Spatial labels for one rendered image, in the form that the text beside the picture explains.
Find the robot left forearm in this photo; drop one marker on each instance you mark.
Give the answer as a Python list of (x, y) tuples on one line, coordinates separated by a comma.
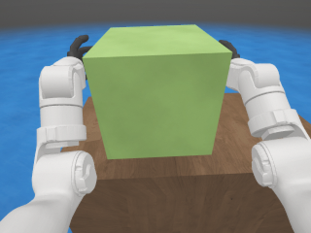
[(61, 107)]

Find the robot right forearm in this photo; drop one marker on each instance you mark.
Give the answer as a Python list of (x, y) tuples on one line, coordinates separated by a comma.
[(269, 112)]

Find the pedestal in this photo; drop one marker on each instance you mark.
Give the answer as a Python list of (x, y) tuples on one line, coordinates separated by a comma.
[(208, 193)]

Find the robot left upper arm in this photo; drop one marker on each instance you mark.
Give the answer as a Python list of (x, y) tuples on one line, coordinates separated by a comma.
[(60, 182)]

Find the carton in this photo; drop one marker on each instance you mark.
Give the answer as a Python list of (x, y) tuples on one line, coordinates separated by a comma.
[(157, 91)]

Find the robot left hand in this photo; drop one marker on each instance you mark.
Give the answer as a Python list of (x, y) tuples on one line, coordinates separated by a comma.
[(76, 51)]

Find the robot right hand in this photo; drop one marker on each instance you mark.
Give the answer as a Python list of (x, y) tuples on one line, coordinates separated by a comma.
[(229, 46)]

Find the robot right upper arm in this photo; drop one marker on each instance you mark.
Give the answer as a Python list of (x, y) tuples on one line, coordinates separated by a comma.
[(284, 165)]

